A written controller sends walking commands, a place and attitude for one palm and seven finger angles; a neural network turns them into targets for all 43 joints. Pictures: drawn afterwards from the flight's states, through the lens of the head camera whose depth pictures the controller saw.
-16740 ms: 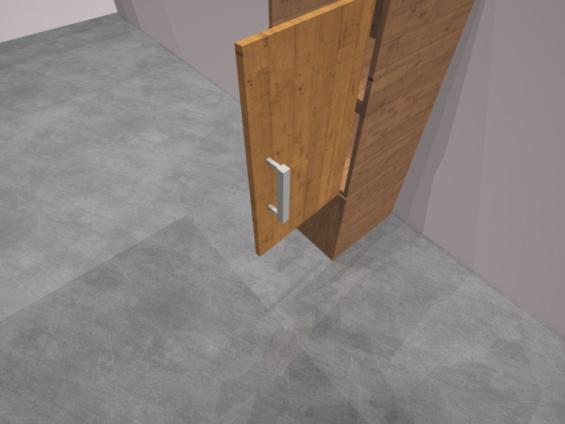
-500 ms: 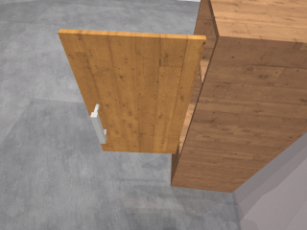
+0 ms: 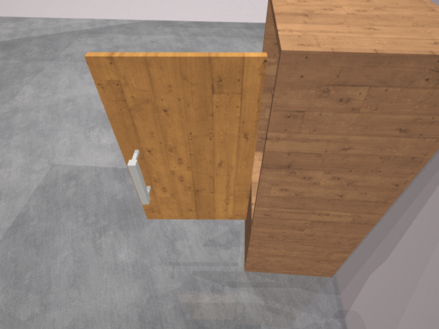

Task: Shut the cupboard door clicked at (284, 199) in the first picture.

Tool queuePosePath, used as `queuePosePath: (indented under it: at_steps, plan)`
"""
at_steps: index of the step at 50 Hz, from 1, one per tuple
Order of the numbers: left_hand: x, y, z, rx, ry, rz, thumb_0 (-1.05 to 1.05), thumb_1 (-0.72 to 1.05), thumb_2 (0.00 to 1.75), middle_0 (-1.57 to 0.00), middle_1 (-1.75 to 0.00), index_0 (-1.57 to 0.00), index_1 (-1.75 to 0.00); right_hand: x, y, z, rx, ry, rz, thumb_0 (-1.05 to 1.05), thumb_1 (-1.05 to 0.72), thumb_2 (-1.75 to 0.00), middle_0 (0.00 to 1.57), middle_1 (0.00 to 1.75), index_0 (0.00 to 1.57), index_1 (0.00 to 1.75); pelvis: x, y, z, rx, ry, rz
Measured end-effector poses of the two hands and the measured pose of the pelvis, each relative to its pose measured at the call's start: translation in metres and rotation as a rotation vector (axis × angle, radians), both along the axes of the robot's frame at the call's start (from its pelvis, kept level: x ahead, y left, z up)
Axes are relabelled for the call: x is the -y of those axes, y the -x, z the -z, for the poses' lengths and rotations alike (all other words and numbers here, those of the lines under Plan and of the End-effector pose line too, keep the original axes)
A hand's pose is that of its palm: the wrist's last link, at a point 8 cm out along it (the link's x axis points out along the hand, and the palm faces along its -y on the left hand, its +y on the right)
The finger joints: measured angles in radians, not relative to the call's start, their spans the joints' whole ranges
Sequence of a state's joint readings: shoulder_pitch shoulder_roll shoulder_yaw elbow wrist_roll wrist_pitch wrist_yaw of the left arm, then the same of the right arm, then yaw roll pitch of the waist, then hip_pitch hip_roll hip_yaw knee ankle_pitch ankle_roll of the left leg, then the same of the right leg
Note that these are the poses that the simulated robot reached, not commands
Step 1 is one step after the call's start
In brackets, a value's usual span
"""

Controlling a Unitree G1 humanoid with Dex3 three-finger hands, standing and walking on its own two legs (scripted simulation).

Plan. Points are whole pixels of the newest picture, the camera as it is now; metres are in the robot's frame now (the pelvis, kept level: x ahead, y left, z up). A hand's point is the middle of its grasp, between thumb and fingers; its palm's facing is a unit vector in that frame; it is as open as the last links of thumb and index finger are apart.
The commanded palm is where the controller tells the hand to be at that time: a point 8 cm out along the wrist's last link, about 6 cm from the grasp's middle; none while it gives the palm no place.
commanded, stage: come to a stop and stand still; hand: left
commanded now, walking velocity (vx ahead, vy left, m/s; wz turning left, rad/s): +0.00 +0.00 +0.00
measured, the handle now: (141, 178) +0.51 +0.25 -0.09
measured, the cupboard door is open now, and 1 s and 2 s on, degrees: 94 94 94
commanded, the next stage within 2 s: look again from close up in 0.22 s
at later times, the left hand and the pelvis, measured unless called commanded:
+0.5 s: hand out of the picture +0.06 +0.24 -0.16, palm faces -0.04 -0.95 -0.31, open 7.4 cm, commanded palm none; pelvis +0.00 +0.01 +0.00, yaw +0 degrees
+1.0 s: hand out of the picture +0.08 +0.25 -0.16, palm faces -0.01 -0.95 -0.30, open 7.4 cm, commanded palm none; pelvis +0.02 +0.02 +0.01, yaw +1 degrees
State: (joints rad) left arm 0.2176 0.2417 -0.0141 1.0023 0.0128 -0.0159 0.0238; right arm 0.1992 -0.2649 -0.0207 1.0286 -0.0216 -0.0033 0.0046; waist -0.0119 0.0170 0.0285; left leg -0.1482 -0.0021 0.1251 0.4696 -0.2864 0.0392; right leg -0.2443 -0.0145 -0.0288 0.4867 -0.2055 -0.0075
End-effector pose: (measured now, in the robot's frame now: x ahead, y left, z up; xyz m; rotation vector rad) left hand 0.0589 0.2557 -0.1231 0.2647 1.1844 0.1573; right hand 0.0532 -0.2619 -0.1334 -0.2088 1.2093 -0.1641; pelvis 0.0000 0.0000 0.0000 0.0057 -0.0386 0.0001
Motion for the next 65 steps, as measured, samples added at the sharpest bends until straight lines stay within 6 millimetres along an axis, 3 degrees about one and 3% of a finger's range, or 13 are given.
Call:
queuePosePath:
  at_steps: [9, 17, 37, 46, 52, 59, 65]
  plan:
    - [-0.011, 0.014, 0.002, -0.057, -0.005, 0.004, 0.01, 0.9, 0.89, -0.2, -0.3, -0.2, -0.3, 0.015, 0.02, -0.007, -0.069, 0.044, 0.002, 0.01, -0.91, -0.89, 0.2, 0.3, 0.2, 0.3, -0.002, 0.006, -0.003, -0.011, 0.002, -0.001]
    - [-0.024, 0.017, 0.001, -0.096, -0.02, -0.002, 0.01, 0.9, 0.89, -0.2, -0.3, -0.2, -0.3, 0.012, 0.024, -0.007, -0.112, 0.048, -0.002, 0.01, -0.91, -0.89, 0.2, 0.3, 0.2, 0.3, -0.007, 0.002, -0.004, -0.015, 0.003, -0.004]
    - [-0.034, -0.015, 0.0, -0.043, -0.015, -0.007, 0.01, 0.9, 0.89, -0.2, -0.3, -0.2, -0.3, -0.004, -0.039, -0.015, -0.014, 0.049, -0.054, 0.01, -0.91, -0.89, 0.2, 0.3, 0.2, 0.3, -0.016, -0.012, -0.006, -0.007, 0.006, -0.015]
    - [-0.039, -0.016, 0.0, -0.045, -0.012, -0.019, 0.01, 0.9, 0.89, -0.2, -0.3, -0.2, -0.3, -0.002, -0.05, -0.021, -0.002, 0.071, -0.065, 0.01, -0.91, -0.89, 0.2, 0.3, 0.2, 0.3, -0.019, -0.017, -0.007, -0.005, 0.008, -0.021]
    - [-0.034, -0.006, 0.006, -0.086, -0.003, -0.036, 0.01, 0.9, 0.89, -0.2, -0.3, -0.2, -0.3, -0.009, -0.042, -0.015, -0.036, 0.057, -0.057, 0.01, -0.91, -0.89, 0.2, 0.3, 0.2, 0.3, -0.02, -0.025, -0.005, -0.006, 0.007, -0.015]
    - [-0.008, 0.014, 0.018, -0.181, 0.055, -0.057, 0.01, 0.9, 0.9, -0.19, -0.3, -0.2, -0.3, -0.033, -0.015, 0.004, -0.14, -0.009, -0.015, 0.01, -0.91, -0.89, 0.2, 0.3, 0.2, 0.3, -0.02, -0.045, -0.001, -0.008, 0.009, -0.007]
    - [0.01, 0.019, 0.02, -0.211, 0.085, -0.078, 0.01, 0.9, 0.89, -0.2, -0.3, -0.2, -0.3, -0.049, 0.002, 0.008, -0.196, -0.039, 0.027, 0.01, -0.91, -0.89, 0.2, 0.3, 0.2, 0.3, -0.019, -0.047, -0.003, -0.01, 0.014, -0.011]
